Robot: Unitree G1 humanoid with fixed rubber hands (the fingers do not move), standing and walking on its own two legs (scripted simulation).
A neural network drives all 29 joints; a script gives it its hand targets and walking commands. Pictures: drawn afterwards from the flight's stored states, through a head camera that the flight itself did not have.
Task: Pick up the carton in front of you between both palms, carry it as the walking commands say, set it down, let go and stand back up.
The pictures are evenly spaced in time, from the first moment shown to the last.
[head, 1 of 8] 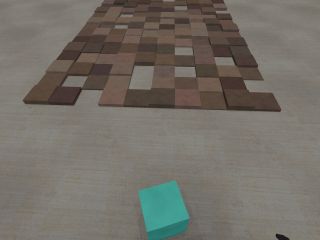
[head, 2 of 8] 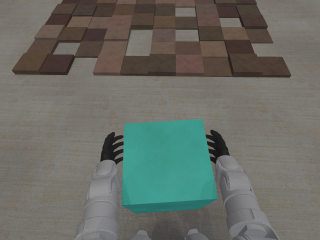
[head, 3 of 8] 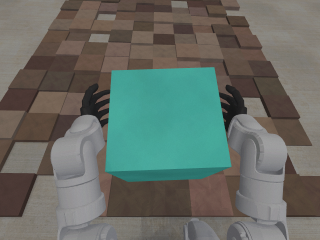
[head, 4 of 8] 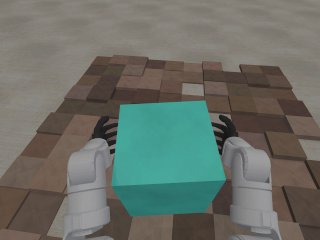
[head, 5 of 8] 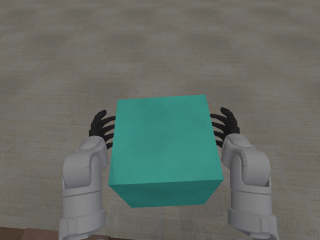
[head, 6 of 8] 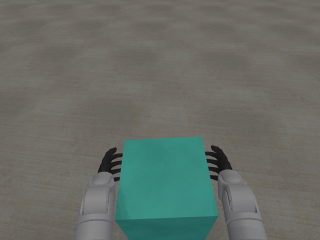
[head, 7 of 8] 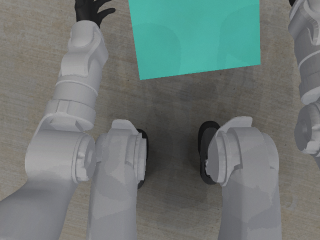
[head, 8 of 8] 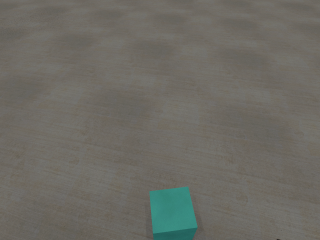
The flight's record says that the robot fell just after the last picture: no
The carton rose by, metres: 0.76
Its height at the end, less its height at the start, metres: +0.00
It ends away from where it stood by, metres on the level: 6.41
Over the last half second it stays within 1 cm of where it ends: yes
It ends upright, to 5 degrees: yes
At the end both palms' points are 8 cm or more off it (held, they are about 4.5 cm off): yes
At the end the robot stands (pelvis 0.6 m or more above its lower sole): yes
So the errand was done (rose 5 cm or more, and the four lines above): yes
